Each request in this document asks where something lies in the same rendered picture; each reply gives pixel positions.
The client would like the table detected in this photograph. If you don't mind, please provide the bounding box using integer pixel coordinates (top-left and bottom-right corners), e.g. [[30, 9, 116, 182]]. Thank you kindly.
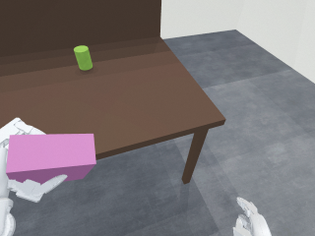
[[0, 0, 226, 185]]

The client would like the right robot hand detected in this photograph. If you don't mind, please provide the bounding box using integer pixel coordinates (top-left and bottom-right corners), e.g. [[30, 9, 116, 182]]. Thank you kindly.
[[233, 197, 272, 236]]

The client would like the sponge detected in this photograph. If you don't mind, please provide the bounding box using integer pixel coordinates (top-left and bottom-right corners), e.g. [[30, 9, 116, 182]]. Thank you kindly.
[[6, 134, 96, 185]]

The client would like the left robot hand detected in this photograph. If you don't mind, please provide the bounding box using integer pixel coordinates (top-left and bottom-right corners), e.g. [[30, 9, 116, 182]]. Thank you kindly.
[[0, 117, 68, 203]]

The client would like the left robot forearm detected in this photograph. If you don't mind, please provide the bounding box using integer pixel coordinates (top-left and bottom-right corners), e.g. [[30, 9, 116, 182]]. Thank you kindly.
[[0, 198, 16, 236]]

